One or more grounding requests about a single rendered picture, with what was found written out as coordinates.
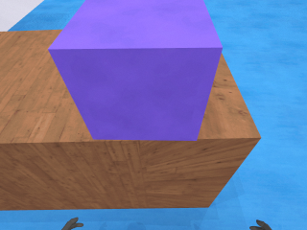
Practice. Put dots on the left robot hand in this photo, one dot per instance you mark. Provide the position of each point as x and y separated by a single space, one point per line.
72 223

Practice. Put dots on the right robot hand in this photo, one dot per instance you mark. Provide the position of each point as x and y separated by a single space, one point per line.
264 226

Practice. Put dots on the pedestal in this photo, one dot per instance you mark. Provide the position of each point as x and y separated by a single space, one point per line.
49 160

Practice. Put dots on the carton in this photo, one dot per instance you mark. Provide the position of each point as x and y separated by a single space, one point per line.
139 69

